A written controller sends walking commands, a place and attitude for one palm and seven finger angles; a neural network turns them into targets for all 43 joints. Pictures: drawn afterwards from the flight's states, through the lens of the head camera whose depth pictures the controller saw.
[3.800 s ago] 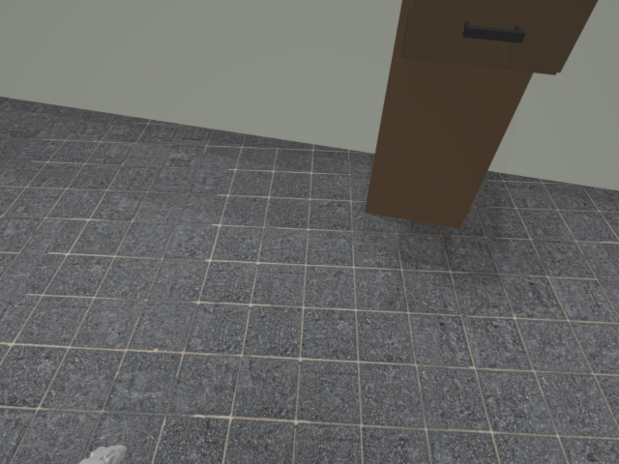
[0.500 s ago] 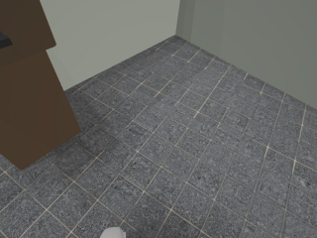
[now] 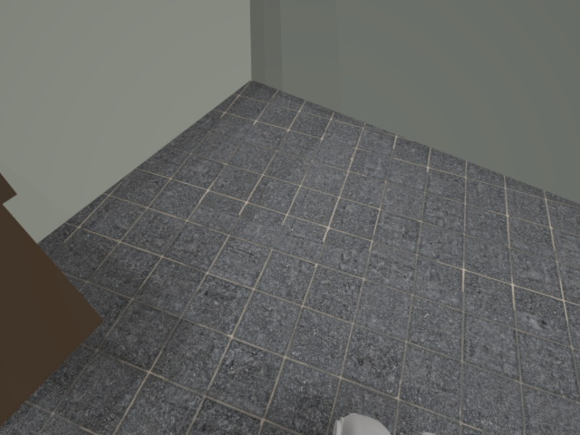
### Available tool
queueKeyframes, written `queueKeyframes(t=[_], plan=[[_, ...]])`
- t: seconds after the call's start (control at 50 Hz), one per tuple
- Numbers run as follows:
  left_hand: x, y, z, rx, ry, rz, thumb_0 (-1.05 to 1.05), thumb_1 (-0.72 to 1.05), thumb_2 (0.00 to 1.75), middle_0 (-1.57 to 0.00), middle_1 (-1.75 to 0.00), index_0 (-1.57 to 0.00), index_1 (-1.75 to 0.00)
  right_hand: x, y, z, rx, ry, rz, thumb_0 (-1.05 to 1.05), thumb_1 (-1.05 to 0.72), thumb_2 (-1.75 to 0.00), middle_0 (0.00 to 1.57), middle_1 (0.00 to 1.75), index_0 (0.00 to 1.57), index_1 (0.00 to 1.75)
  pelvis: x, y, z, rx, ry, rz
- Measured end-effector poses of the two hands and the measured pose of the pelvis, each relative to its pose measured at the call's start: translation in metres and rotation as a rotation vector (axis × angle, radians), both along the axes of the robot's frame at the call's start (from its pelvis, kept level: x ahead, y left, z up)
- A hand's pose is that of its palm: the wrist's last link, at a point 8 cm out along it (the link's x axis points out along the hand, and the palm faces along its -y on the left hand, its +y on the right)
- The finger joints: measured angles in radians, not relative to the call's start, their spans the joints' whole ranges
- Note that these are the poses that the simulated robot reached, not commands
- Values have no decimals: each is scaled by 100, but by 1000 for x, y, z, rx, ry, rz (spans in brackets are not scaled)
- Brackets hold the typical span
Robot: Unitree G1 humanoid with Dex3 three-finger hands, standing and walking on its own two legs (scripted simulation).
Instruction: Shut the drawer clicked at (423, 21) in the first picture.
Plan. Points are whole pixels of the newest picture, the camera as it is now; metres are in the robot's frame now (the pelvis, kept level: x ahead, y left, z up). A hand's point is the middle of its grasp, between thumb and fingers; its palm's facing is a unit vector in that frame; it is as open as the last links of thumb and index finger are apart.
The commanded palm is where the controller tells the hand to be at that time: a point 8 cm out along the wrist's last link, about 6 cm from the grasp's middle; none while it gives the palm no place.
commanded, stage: walk to a spot facing it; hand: left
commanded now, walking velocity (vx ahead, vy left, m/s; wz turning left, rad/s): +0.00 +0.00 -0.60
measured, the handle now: out of the picture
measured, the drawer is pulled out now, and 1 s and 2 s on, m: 0.25 0.25 0.25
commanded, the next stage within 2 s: none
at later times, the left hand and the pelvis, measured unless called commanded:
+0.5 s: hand (212, 379) +0.22 +0.15 -0.16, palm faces -0.26 -0.94 -0.24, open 7.4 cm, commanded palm none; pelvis +0.07 -0.02 +0.00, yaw -17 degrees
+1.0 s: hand (213, 343) +0.28 +0.16 -0.17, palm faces -0.55 -0.81 -0.20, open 7.4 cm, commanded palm none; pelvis +0.10 +0.03 +0.01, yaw -36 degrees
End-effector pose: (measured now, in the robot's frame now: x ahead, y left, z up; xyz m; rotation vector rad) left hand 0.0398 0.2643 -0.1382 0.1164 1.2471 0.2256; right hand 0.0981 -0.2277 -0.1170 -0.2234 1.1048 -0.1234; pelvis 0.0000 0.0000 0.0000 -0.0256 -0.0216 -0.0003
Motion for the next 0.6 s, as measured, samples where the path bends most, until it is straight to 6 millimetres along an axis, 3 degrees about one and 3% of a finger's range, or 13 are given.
queueKeyframes(t=[0.12, 0.22, 0.3, 0.44, 0.6], plan=[[91, -21, 14, 30, -79, -153, 1, 91, 90, -19, -30, -19, -30, -40, -35, -21, 5, 118, -169, 0, -92, -90, 20, 30, 20, 30, 24, -6, -5, 31, 13, -84], [147, -49, 11, 81, -130, -275, 1, 91, 90, -20, -30, -19, -30, -60, -62, -52, 27, 185, -268, 1, -91, -90, 20, 30, 20, 30, 46, -24, -23, 43, 26, -150], [164, -63, 18, 87, -121, -304, 1, 91, 89, -20, -30, -20, -30, -57, -66, -45, 30, 210, -302, 1, -91, -90, 20, 30, 20, 30, 54, -28, -15, 45, 29, -184], [179, -73, 16, 47, -72, -364, 1, 91, 89, -20, -30, -20, -30, -26, -58, -22, 29, 121, -343, 1, -91, -90, 20, 30, 20, 30, 69, -25, -2, 43, 44, -260], [200, -54, -7, -14, -42, -419, 1, 91, 89, -20, -30, -20, -30, 2, -32, -5, -24, 14, -395, 1, -91, -90, 20, 30, 20, 30, 84, 7, -8, 15, 47, -352]])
